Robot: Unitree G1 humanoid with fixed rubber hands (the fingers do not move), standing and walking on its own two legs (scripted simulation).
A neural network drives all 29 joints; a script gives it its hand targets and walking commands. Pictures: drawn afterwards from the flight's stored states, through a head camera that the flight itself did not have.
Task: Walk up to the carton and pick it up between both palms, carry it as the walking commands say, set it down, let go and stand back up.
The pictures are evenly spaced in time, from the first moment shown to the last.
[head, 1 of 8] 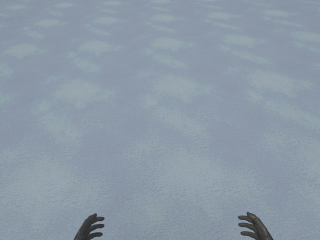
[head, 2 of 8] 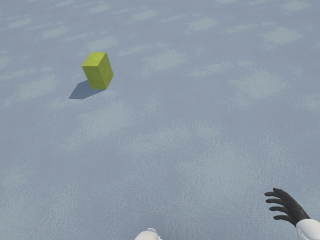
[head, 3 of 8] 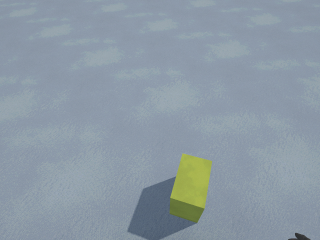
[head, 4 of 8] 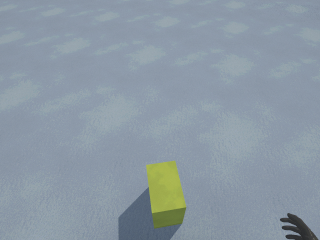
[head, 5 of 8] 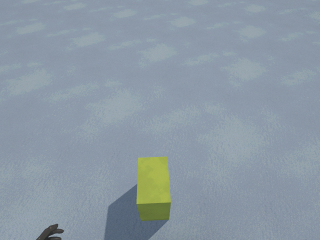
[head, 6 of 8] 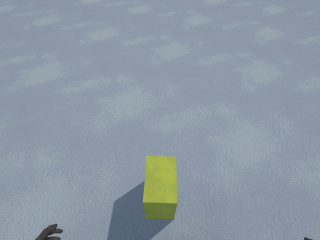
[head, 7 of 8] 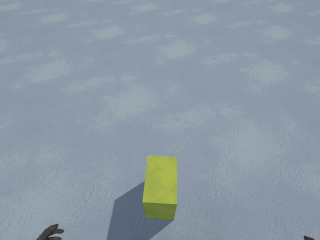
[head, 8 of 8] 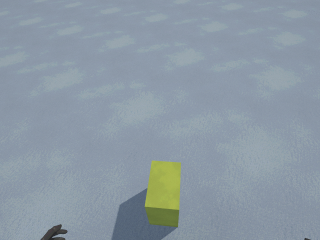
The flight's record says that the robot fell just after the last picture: no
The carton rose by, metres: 0.00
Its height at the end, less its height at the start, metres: +0.00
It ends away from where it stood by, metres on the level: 0.00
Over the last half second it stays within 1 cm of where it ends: yes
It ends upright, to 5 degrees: yes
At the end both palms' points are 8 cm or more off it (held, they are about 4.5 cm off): yes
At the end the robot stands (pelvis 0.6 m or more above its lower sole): yes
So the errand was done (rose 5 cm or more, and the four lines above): no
